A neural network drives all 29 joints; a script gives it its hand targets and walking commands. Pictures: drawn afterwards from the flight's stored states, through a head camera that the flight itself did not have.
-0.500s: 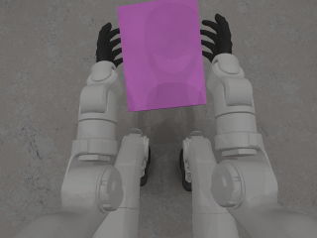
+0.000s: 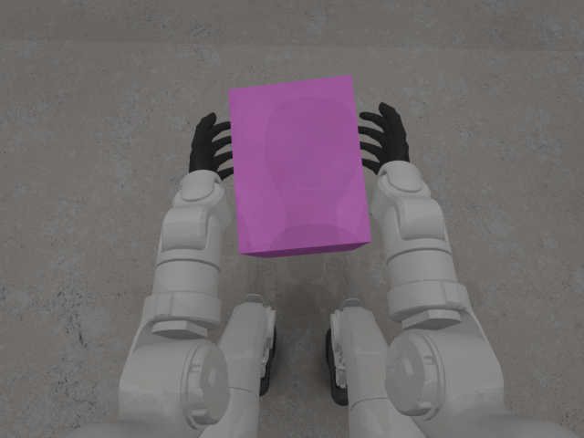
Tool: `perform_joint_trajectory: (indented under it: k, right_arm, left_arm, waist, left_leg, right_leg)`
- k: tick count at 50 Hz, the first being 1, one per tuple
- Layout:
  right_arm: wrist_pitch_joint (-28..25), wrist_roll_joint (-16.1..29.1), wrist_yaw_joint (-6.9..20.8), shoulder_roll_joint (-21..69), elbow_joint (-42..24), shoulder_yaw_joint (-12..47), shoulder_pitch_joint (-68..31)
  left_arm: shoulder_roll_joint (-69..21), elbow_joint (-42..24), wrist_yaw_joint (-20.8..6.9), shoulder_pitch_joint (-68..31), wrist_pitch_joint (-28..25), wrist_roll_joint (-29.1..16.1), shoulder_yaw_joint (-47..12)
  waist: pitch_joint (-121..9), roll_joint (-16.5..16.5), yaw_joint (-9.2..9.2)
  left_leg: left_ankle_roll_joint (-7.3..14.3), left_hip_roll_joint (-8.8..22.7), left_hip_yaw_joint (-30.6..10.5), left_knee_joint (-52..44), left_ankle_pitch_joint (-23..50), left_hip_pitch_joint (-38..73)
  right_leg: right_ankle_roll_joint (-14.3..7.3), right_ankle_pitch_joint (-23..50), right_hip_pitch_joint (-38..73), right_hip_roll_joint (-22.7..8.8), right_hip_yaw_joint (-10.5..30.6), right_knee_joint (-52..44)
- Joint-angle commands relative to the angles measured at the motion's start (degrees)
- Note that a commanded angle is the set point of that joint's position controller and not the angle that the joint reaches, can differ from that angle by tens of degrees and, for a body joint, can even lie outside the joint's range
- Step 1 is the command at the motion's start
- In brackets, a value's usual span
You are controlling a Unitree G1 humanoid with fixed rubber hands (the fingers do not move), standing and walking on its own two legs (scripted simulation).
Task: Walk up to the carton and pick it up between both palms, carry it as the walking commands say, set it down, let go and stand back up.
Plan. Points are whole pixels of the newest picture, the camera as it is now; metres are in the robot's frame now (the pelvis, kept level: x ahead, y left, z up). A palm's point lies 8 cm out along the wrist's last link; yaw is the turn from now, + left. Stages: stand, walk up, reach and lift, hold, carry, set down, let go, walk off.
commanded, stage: reach and lift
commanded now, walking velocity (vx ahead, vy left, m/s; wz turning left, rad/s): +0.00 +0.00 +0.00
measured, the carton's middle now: (300, 183) +0.45 +0.03 -0.06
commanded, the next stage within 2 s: none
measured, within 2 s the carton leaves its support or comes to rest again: neither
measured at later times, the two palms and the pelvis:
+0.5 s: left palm (186, 149) +0.41 +0.15 +0.09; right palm (413, 135) +0.44 -0.09 +0.09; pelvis +0.07 +0.00 +0.08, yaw -1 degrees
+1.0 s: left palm (150, 107) +0.41 +0.16 +0.16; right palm (428, 111) +0.42 -0.08 +0.15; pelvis +0.09 +0.01 +0.11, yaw -1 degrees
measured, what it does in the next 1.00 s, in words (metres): rises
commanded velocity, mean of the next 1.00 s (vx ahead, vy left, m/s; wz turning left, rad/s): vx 0.00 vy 0.00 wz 0.00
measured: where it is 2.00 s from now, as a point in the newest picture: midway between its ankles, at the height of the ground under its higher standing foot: (300, 374)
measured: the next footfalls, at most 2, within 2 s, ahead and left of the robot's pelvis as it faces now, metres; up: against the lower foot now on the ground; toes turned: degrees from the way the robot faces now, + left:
none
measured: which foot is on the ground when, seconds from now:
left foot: down 0.00-1.00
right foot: down 0.00-1.00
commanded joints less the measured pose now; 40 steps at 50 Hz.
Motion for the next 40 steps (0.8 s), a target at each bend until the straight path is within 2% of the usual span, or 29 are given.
perform_joint_trajectory:
  k: [1, 3, 4, 5, 7, 8, 9, 10, 12, 14, 16, 17, 18, 20, 21, 23, 24, 25, 26, 27, 28, 29, 31, 32, 35, 36, 37, 39, 40]
  right_arm:
    - [0.5, 8.3, 16.8, 68.1, 6.5, 36.5, -28.6]
    - [-0.6, 6.4, 16.8, 62.7, 12.2, 31.7, -26.6]
    - [-1.0, 7.1, 16.9, 63.7, 9.0, 32.7, -29.2]
    - [0.1, 3.3, 17.0, 63.9, 17.8, 27.8, -22.0]
    - [0.2, 3.6, 17.6, 63.1, 17.0, 24.9, -25.2]
    - [-0.9, 4.6, 17.3, 63.1, 13.0, 27.6, -24.3]
    - [0.1, 3.2, 17.8, 64.8, 20.9, 24.6, -21.8]
    - [-0.3, 2.6, 17.8, 64.0, 18.1, 25.6, -19.7]
    - [-0.1, 2.5, 17.4, 66.8, 20.3, 24.9, -19.4]
    - [-2.0, 5.3, 17.4, 67.0, 11.3, 29.7, -23.6]
    - [-1.0, 3.0, 17.0, 66.8, 16.6, 26.0, -17.0]
    - [-1.4, 6.8, 17.2, 69.2, 10.3, 32.6, -18.4]
    - [-1.5, 6.6, 17.4, 70.5, 10.5, 33.0, -17.1]
    - [-1.3, 7.2, 17.4, 70.9, 13.0, 33.2, -8.8]
    - [-2.4, 8.5, 17.5, 70.7, 9.5, 34.6, -10.4]
    - [-1.5, 8.6, 17.1, 70.2, 8.3, 34.5, -9.8]
    - [-1.3, 10.0, 16.8, 69.5, 5.2, 34.7, -10.1]
    - [-0.4, 5.6, 16.8, 65.8, 9.8, 30.5, -5.1]
    - [0.8, 6.3, 16.9, 70.7, 11.1, 32.7, -3.3]
    - [0.4, 6.4, 16.7, 68.5, 6.3, 34.4, -2.6]
    - [1.4, 5.2, 17.1, 68.2, 10.6, 32.7, -0.2]
    - [1.0, 5.7, 17.3, 68.3, 9.0, 33.6, -0.2]
    - [1.2, 8.0, 17.2, 67.9, 2.7, 38.0, -4.2]
    - [1.7, 8.9, 17.2, 68.5, 1.6, 38.7, -2.8]
    - [2.8, 9.9, 18.2, 67.3, 2.7, 38.1, -3.2]
    - [4.1, 6.4, 18.0, 64.2, 6.1, 34.1, 3.3]
    - [4.8, 5.4, 17.9, 66.2, 7.3, 32.8, 3.7]
    - [5.3, 5.0, 18.2, 64.1, 5.8, 30.4, 0.9]
    - [5.9, 6.0, 18.7, 64.4, 4.4, 32.4, -1.2]
  left_arm:
    - [-67.8, -0.6, -15.5, -43.3, -2.6, -4.7, -37.3]
    - [-67.2, 6.1, -15.7, -38.9, -2.7, -1.9, -33.6]
    - [-71.4, 5.7, -15.9, -41.1, -2.2, -4.2, -34.2]
    - [-67.1, 6.0, -15.8, -38.9, -2.0, -1.5, -30.7]
    - [-67.1, 14.2, -15.8, -31.6, -1.2, 2.2, -24.7]
    - [-70.1, 9.8, -15.6, -32.5, -2.1, -0.1, -28.8]
    - [-67.0, 9.7, -15.4, -31.3, -2.6, 2.4, -23.2]
    - [-69.6, 8.3, -15.9, -31.6, -2.4, 1.5, -26.7]
    - [-65.7, 11.2, -16.1, -29.2, -2.9, 3.8, -22.0]
    - [-69.9, 4.3, -16.4, -33.3, -4.1, -0.5, -28.2]
    - [-66.7, 10.7, -16.8, -26.5, -2.7, 2.4, -23.0]
    - [-68.7, 4.9, -17.2, -26.2, -3.6, 0.2, -27.2]
    - [-69.2, 7.2, -17.1, -24.0, -3.3, -0.1, -27.9]
    - [-65.2, 0.3, -17.4, -23.2, -3.7, -1.5, -30.2]
    - [-68.3, -1.9, -17.3, -26.7, -3.9, -2.8, -34.5]
    - [-65.3, 0.4, -17.0, -20.2, -2.6, -0.6, -31.5]
    - [-65.8, 0.3, -16.8, -18.9, -1.6, -1.7, -33.9]
    - [-67.2, 2.5, -17.6, -18.0, -0.7, -1.7, -34.0]
    - [-65.7, 2.5, -17.7, -16.7, -0.5, -0.4, -33.0]
    - [-68.4, 1.3, -17.2, -13.0, -0.1, -1.6, -36.6]
    - [-67.3, -0.5, -17.6, -15.4, -0.1, -1.3, -35.2]
    - [-66.4, -3.1, -17.3, -16.3, -0.2, -1.3, -36.5]
    - [-67.8, -1.9, -17.5, -12.8, 0.9, -3.0, -38.1]
    - [-67.3, -6.1, -17.4, -14.4, 1.4, -3.8, -39.6]
    - [-69.0, -7.4, -17.1, -17.4, 3.3, -5.2, -42.0]
    - [-67.6, -7.3, -17.0, -14.9, 4.0, -4.3, -42.2]
    - [-67.0, -6.0, -16.8, -15.1, 4.9, -3.4, -39.0]
    - [-67.9, 0.8, -17.1, -8.6, 6.6, -1.0, -36.4]
    - [-67.2, 1.6, -17.0, -9.2, 7.0, -1.4, -34.6]
  waist:
    - [-90.6, -0.6, 6.92]
    - [-74.7, 2.2, 6.34]
    - [-77.0, 1.2, 4.52]
    - [-64.9, 2.4, 4.58]
    - [-56.6, 1.9, 6.78]
    - [-61.8, 2.1, 4.37]
    - [-53.6, 0.2, 8.14]
    - [-59.3, 1.6, 5.54]
    - [-53.9, -0.6, 8.16]
    - [-62.5, -2.0, 5.03]
    - [-54.6, -1.6, 6.50]
    - [-65.3, -2.2, 8.42]
    - [-64.9, -2.9, 7.22]
    - [-65.9, -0.7, 7.35]
    - [-67.1, 2.6, 6.28]
    - [-58.2, 1.3, 9.01]
    - [-58.2, 2.8, 7.39]
    - [-53.4, 4.6, 3.38]
    - [-54.6, 1.8, 7.24]
    - [-55.1, 2.3, 3.73]
    - [-54.1, 3.7, 3.84]
    - [-54.3, 5.2, 4.61]
    - [-54.9, 2.7, 4.65]
    - [-55.2, 3.7, 6.71]
    - [-52.3, 7.0, 3.51]
    - [-47.6, 6.8, 0.68]
    - [-48.8, 5.0, 3.01]
    - [-45.5, 6.8, 2.85]
    - [-43.3, 5.5, 5.41]
  left_leg:
    - [0.7, -4.1, -6.4, -18.2, 1.0, 31.3]
    - [-0.4, -3.7, -5.8, -17.9, -1.4, 24.2]
    - [0.3, -3.9, -6.3, -19.6, -3.9, 27.3]
    - [0.2, -4.1, -5.6, -21.7, -3.6, 23.9]
    - [1.7, -3.3, -6.9, -24.9, -9.7, 24.0]
    - [1.0, -3.8, -7.0, -24.8, -3.6, 29.3]
    - [1.5, -3.2, -5.4, -24.9, -5.0, 24.2]
    - [0.7, -4.0, -5.1, -25.0, -0.5, 28.1]
    - [2.3, -3.2, -4.8, -26.6, -1.8, 25.4]
    - [1.8, -3.6, -5.9, -25.8, 3.1, 33.8]
    - [1.8, -3.2, -4.8, -27.6, 4.6, 30.8]
    - [1.9, -3.5, -4.8, -27.5, 10.7, 36.8]
    - [1.8, -3.5, -4.8, -28.2, 12.4, 36.4]
    - [1.4, -3.5, -4.9, -28.2, 20.5, 38.1]
    - [0.8, -3.0, -5.1, -29.3, 22.2, 42.1]
    - [1.1, -2.9, -5.3, -30.9, 22.1, 39.6]
    - [1.0, -2.5, -5.0, -32.1, 21.0, 40.6]
    - [0.2, -2.9, -5.0, -32.7, 19.8, 40.1]
    - [1.0, -2.7, -4.1, -34.3, 20.8, 40.9]
    - [0.6, -3.0, -5.5, -34.3, 24.0, 43.2]
    - [0.5, -3.1, -5.1, -34.5, 21.7, 42.2]
    - [0.0, -3.2, -4.6, -35.4, 22.5, 43.6]
    - [0.4, -2.7, -5.8, -36.2, 23.6, 46.7]
    - [-0.3, -3.1, -5.0, -36.0, 27.9, 46.4]
    - [-1.1, -2.5, -5.5, -37.4, 24.3, 49.3]
    - [-1.8, -2.0, -6.2, -38.7, 26.4, 48.8]
    - [-0.9, -2.4, -5.5, -39.0, 20.2, 47.4]
    - [-0.6, -2.0, -5.5, -40.7, 19.7, 47.8]
    - [-0.2, -2.0, -4.7, -41.0, 17.7, 48.0]
  right_leg:
    - [0.7, 2.3, 26.5, 4.7, 1.3, -20.7]
    - [0.1, -2.0, 17.1, 4.4, 1.9, -20.7]
    - [-0.3, -2.7, 21.6, 4.1, 1.7, -22.8]
    - [-0.8, -3.5, 18.2, 3.2, 2.4, -26.2]
    - [-0.5, -8.1, 15.2, 3.5, 2.2, -26.1]
    - [-0.8, -2.4, 20.7, 3.2, 2.5, -27.6]
    - [-0.1, -5.1, 16.7, 3.2, 2.3, -27.2]
    - [-0.6, -1.7, 21.6, 2.9, 2.7, -29.5]
    - [0.5, -3.0, 22.9, 2.1, 3.8, -31.3]
    - [0.4, 2.4, 26.1, 3.2, 2.7, -30.9]
    - [0.4, 3.3, 26.0, 2.0, 3.5, -32.9]
    - [1.0, 7.8, 32.4, 2.1, 4.2, -33.4]
    - [1.3, 10.8, 33.0, 2.7, 3.0, -32.9]
    - [0.9, 18.4, 35.8, 2.1, 5.1, -34.8]
    - [0.2, 21.2, 36.0, 2.7, 4.3, -34.0]
    - [0.4, 19.8, 35.2, 2.0, 5.6, -36.2]
    - [0.2, 20.0, 37.9, 1.8, 5.2, -36.6]
    - [-0.3, 18.1, 34.2, 1.8, 3.7, -37.8]
    - [0.7, 19.5, 37.3, 2.0, 4.0, -39.5]
    - [0.3, 21.6, 37.1, 2.8, 3.2, -38.8]
    - [0.6, 19.8, 37.4, 2.6, 3.3, -39.1]
    - [0.5, 21.4, 38.3, 2.1, 3.3, -40.1]
    - [0.6, 20.8, 39.2, 2.3, 2.9, -40.6]
    - [0.4, 26.1, 43.6, 2.4, 3.8, -40.7]
    - [-0.2, 20.2, 42.3, 2.9, 2.7, -41.0]
    - [-0.1, 19.4, 40.8, 3.0, 1.7, -42.1]
    - [-0.1, 16.0, 41.1, 2.4, 1.7, -43.1]
    - [-0.6, 16.6, 42.2, 2.3, 1.4, -44.3]
    - [-0.2, 13.6, 40.7, 2.2, 1.5, -44.7]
